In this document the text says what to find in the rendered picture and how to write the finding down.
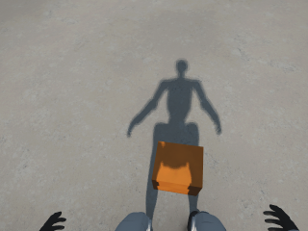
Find carton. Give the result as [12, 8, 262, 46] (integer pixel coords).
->
[151, 141, 204, 196]

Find robot left hand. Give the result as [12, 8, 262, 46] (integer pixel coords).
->
[39, 212, 66, 231]

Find robot right foot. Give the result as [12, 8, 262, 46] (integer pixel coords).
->
[187, 211, 199, 231]

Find robot right hand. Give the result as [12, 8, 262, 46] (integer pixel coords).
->
[263, 204, 299, 231]

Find left robot thigh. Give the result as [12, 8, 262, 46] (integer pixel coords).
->
[115, 212, 152, 231]

